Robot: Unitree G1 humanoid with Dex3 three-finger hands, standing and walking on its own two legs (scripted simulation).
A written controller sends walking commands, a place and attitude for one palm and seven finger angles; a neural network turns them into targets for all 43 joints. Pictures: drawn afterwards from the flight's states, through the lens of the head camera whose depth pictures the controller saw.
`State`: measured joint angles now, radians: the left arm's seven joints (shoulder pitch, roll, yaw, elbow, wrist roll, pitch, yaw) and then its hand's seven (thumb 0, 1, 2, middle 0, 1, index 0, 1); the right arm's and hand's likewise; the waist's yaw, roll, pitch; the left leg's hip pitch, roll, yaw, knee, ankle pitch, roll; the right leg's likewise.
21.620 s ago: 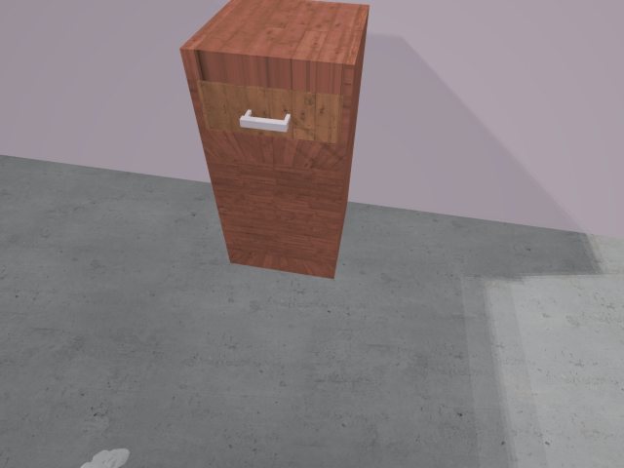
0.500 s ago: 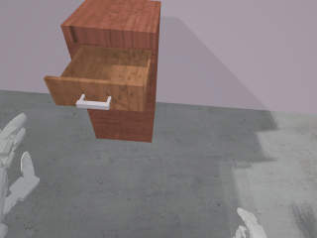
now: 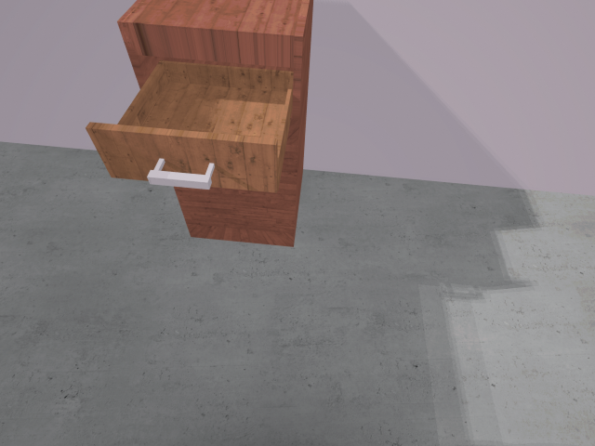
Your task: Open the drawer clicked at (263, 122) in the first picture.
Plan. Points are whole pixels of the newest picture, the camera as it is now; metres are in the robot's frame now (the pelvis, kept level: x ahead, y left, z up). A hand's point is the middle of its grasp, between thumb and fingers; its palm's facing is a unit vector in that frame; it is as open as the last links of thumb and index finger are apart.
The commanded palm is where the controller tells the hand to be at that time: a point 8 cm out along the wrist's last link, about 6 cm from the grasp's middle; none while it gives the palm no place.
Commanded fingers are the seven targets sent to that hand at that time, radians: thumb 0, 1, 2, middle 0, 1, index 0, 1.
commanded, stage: let the arm hang, fingers relaxed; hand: left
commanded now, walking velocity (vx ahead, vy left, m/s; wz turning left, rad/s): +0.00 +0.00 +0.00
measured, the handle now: (182, 172) +0.62 +0.28 -0.07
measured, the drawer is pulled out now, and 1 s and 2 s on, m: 0.29 0.29 0.29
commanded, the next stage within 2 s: look to check the result in 0.68 s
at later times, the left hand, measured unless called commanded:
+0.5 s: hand out of the picture +0.04 +0.19 -0.17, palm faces -0.02 -0.98 -0.22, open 7.3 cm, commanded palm none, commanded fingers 0.00 0.90 0.90 -0.20 -0.30 -0.20 -0.30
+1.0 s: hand out of the picture +0.05 +0.21 -0.16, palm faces -0.03 -0.97 -0.26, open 7.3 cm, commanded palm none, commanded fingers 0.00 0.90 0.90 -0.20 -0.30 -0.20 -0.30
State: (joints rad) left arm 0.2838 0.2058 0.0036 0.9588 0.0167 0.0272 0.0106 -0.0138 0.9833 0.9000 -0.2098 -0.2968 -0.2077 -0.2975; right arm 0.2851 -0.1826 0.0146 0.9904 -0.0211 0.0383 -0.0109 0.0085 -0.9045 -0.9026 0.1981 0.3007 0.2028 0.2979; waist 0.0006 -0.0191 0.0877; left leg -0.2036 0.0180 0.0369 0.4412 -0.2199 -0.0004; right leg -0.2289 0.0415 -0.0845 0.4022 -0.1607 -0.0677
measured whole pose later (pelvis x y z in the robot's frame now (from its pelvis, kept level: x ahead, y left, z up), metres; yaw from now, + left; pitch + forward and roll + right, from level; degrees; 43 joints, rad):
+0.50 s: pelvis +0.01 +0.01 +0.00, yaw -2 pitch -2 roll +0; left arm 0.22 0.15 0.00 1.13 0.02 -0.01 0.03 0.00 0.92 0.90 -0.20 -0.30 -0.20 -0.30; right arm 0.32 -0.13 0.01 1.12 -0.02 0.01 -0.03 0.00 -0.91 -0.90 0.20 0.30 0.20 0.30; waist -0.02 0.02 0.04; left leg -0.13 0.00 0.07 0.36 -0.20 0.02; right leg -0.18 0.03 -0.05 0.36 -0.15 -0.05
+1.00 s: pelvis +0.02 +0.01 +0.01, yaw -2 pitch -1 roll +0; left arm 0.21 0.20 0.01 1.15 0.02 -0.01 0.02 0.00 0.91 0.90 -0.20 -0.30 -0.20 -0.30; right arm 0.24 -0.19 -0.01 1.12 -0.02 0.01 -0.03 0.00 -0.91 -0.90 0.20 0.30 0.20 0.30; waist -0.01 0.03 0.07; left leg -0.10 0.00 0.07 0.32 -0.20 0.01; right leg -0.16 0.03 -0.04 0.33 -0.15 -0.05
